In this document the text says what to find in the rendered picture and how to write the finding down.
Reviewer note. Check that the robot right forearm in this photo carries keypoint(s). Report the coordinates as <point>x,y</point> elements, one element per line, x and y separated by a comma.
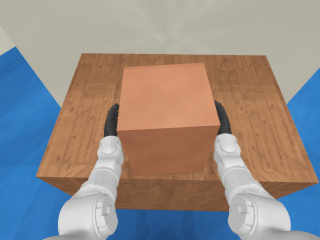
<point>234,174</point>

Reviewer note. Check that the robot left forearm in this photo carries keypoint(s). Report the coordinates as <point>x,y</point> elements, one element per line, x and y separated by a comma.
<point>106,173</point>

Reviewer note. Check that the pedestal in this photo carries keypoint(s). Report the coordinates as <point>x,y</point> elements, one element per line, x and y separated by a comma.
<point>245,85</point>

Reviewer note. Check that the left robot upper arm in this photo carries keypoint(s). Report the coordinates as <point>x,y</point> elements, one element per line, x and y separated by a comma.
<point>90,217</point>

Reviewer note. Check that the right robot hand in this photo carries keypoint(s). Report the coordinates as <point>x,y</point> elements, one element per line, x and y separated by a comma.
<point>225,127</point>

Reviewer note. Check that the right robot upper arm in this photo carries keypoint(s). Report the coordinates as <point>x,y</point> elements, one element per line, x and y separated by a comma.
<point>255,217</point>

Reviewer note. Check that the carton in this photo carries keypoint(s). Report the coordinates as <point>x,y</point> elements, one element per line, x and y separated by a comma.
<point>167,120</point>

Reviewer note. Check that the left robot hand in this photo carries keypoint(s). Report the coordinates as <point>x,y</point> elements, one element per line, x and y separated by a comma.
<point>110,127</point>

